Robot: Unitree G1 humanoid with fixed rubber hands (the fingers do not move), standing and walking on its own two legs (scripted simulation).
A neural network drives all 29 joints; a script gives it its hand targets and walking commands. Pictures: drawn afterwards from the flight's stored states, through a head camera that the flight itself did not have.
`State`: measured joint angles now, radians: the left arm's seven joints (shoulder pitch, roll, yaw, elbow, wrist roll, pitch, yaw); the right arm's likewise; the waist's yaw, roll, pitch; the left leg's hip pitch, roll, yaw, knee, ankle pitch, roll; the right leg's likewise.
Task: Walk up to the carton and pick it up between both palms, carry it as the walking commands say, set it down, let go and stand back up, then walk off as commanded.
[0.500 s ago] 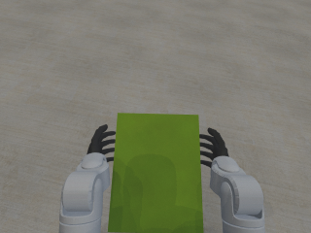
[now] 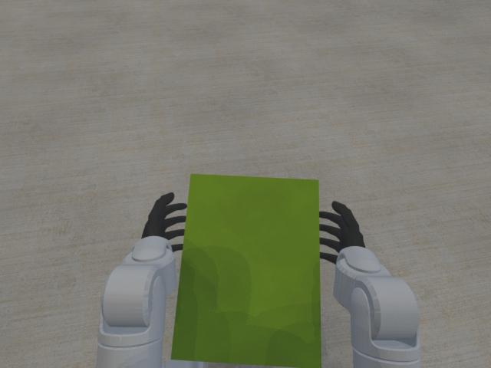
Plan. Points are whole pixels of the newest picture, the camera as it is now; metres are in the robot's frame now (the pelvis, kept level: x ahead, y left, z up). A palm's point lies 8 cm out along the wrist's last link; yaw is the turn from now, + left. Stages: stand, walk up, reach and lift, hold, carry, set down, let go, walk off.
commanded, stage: carry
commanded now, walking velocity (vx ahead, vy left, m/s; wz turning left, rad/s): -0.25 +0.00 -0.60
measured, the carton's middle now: (249, 263) +0.30 -0.01 -0.01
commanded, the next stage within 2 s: none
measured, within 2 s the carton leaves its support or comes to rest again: neither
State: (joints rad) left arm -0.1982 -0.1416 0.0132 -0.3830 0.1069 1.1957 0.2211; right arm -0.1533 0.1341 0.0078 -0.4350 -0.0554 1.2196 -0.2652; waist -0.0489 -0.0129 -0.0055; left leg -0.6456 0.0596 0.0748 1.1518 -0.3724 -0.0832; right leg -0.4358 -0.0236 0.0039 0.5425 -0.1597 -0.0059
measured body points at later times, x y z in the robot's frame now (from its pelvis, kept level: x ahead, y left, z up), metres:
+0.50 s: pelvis -0.15 +0.02 +0.00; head -0.15 +0.03 +0.45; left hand +0.16 +0.07 +0.11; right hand +0.07 -0.19 +0.10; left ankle -0.05 +0.11 -0.73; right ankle -0.22 -0.09 -0.71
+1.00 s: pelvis -0.29 +0.08 +0.00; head -0.25 +0.10 +0.45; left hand +0.02 +0.06 +0.07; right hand -0.12 -0.18 +0.10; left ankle -0.25 +0.17 -0.73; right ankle -0.25 -0.08 -0.70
